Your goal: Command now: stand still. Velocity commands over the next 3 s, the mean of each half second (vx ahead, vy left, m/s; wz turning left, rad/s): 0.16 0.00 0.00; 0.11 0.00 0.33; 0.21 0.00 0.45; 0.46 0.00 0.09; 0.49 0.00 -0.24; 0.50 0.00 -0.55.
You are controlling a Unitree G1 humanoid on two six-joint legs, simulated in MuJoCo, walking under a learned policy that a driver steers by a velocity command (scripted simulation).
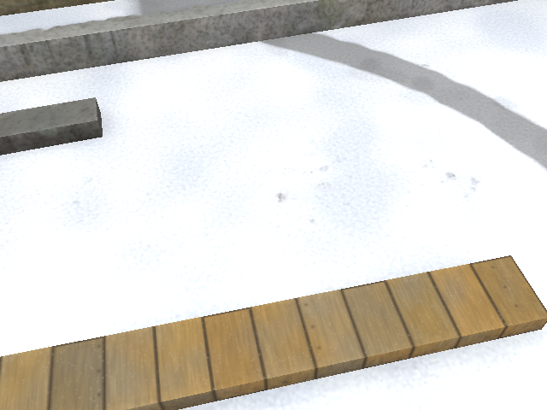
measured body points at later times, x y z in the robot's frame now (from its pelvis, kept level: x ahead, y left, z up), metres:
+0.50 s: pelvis +0.07 -0.04 -0.02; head +0.09 -0.07 +0.43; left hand +0.16 +0.20 -0.14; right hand -0.09 -0.25 -0.16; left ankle -0.09 +0.08 -0.73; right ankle +0.15 -0.13 -0.73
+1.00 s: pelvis +0.15 -0.07 +0.00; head +0.18 -0.05 +0.45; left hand +0.13 +0.17 -0.15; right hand +0.32 -0.27 -0.14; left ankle +0.17 +0.03 -0.71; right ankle +0.16 -0.14 -0.73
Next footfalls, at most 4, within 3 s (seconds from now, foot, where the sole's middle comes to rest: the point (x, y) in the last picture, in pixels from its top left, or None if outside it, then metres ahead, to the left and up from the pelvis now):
0.52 right None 0.20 -0.14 -0.77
1.06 left None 0.19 0.04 -0.77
1.60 right None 0.38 -0.11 -0.77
2.14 left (203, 341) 0.66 0.21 -0.71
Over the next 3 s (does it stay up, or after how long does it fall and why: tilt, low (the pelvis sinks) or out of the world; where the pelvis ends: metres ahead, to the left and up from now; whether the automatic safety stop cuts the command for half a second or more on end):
stays up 0.98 0.25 0.00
